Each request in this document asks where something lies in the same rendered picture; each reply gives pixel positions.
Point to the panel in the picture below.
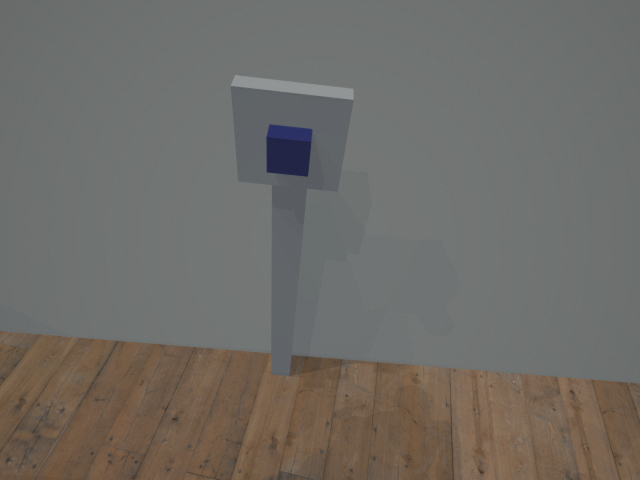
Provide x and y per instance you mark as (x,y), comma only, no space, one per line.
(257,103)

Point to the button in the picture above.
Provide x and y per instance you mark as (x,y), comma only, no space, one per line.
(288,150)

